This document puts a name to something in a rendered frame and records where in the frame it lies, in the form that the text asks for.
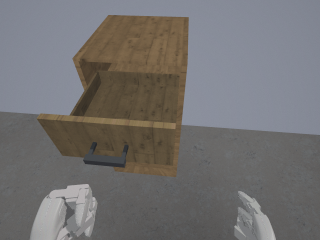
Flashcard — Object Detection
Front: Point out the right robot hand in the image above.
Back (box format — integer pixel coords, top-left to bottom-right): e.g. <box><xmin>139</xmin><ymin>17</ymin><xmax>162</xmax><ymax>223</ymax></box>
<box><xmin>234</xmin><ymin>191</ymin><xmax>276</xmax><ymax>240</ymax></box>

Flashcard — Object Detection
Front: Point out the cabinet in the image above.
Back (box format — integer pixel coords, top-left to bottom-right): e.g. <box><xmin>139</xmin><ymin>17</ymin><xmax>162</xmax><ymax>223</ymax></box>
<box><xmin>72</xmin><ymin>15</ymin><xmax>189</xmax><ymax>177</ymax></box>

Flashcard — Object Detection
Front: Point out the left robot hand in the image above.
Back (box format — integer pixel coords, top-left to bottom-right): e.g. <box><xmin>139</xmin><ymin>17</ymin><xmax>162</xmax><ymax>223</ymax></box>
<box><xmin>29</xmin><ymin>184</ymin><xmax>98</xmax><ymax>240</ymax></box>

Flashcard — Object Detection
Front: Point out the handle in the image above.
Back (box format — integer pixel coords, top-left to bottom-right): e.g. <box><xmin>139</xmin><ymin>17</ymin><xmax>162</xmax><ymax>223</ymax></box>
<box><xmin>83</xmin><ymin>142</ymin><xmax>129</xmax><ymax>168</ymax></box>

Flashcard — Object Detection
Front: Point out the drawer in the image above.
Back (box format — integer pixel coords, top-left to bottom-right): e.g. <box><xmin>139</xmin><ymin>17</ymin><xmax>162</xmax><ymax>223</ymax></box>
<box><xmin>37</xmin><ymin>70</ymin><xmax>180</xmax><ymax>166</ymax></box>

